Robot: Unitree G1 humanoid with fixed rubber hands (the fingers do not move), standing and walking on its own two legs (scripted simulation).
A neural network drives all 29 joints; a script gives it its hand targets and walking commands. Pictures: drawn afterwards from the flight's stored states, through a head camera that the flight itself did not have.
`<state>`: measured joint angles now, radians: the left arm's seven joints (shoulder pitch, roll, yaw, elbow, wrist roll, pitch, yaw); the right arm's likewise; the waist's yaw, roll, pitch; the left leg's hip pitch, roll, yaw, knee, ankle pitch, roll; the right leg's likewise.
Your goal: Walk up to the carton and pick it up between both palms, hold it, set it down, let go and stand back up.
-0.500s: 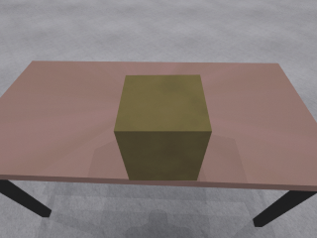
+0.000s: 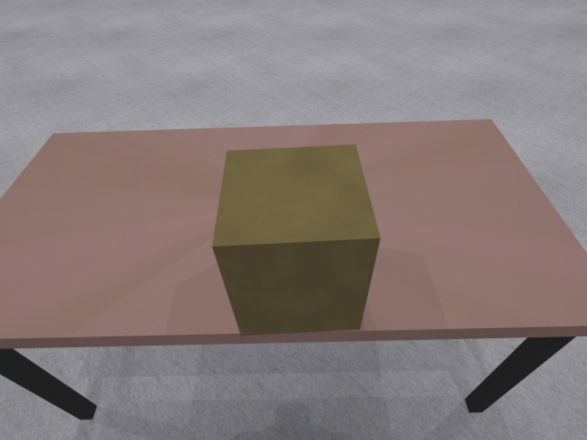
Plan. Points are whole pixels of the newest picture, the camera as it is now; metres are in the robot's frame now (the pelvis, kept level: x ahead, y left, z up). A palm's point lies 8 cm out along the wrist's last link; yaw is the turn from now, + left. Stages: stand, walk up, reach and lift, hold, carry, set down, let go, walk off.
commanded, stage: walk up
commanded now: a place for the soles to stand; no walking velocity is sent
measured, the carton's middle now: (296, 243) +0.44 +0.01 +0.01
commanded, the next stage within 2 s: stand in 0.72 s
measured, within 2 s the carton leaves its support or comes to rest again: neither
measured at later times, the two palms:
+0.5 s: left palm out of the picture +0.02 +0.25 -0.13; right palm out of the picture +0.03 -0.24 -0.12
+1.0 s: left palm out of the picture +0.04 +0.27 -0.14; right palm out of the picture +0.05 -0.24 -0.13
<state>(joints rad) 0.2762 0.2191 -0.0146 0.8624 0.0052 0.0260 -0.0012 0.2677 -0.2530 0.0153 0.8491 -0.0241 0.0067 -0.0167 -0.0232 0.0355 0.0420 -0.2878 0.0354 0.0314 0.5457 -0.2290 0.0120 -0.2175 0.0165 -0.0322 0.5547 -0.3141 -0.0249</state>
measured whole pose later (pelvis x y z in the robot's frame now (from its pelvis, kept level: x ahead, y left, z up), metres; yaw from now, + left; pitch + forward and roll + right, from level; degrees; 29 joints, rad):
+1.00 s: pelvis -0.01 +0.01 +0.00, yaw +1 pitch +0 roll +0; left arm 0.19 0.29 -0.06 0.94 -0.05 0.23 0.01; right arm 0.15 -0.20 -0.05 1.04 -0.08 0.04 0.02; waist -0.03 -0.02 0.07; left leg -0.33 0.01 0.05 0.57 -0.28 0.00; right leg -0.26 -0.01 -0.03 0.58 -0.36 -0.01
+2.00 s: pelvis +0.02 +0.01 +0.01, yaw -1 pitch -4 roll +0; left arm 0.21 0.22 0.02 0.54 -0.02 0.07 -0.01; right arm 0.19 -0.15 -0.01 0.69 0.05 -0.18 0.01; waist 0.01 -0.03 0.05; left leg -0.12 0.03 0.07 0.37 -0.18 0.00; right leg -0.04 0.00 -0.02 0.34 -0.24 -0.01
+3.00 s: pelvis +0.03 +0.00 +0.01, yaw -1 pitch -2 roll +0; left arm 0.08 0.26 -0.03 0.61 -0.20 -0.39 -0.03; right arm 0.05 -0.15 0.06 0.70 0.22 -0.48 -0.03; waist 0.03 -0.02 0.01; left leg -0.19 0.04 0.06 0.46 -0.24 -0.01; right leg -0.11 0.01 -0.02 0.44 -0.30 -0.01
